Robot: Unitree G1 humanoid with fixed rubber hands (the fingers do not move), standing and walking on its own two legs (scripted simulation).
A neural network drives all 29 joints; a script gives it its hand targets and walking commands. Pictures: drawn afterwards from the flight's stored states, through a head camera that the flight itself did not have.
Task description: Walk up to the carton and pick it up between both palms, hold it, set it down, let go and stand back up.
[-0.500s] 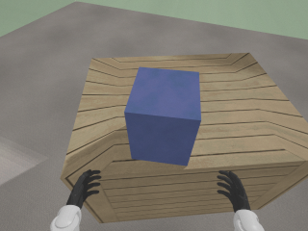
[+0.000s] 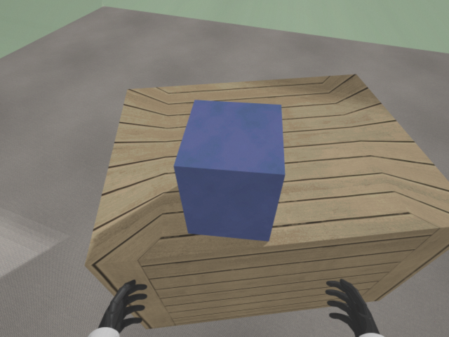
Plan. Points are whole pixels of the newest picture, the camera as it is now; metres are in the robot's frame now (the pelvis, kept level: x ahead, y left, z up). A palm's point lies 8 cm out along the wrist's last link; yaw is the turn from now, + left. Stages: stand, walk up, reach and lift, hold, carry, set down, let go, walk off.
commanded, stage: set down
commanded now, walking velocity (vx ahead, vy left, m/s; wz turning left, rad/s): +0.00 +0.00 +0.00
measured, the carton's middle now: (232, 172) +0.48 +0.02 -0.01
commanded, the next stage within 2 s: let go in 0.02 s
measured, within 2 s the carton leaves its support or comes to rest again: neither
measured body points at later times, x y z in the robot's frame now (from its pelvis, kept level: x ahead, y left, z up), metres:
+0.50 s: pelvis +0.00 +0.00 +0.00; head +0.01 +0.01 +0.45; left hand +0.17 +0.23 -0.09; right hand +0.17 -0.23 -0.08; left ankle +0.00 +0.12 -0.75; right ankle -0.03 -0.10 -0.75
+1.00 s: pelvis +0.00 +0.01 +0.00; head +0.00 +0.01 +0.45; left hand +0.07 +0.26 -0.12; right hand +0.07 -0.24 -0.14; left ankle +0.00 +0.12 -0.75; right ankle -0.03 -0.10 -0.75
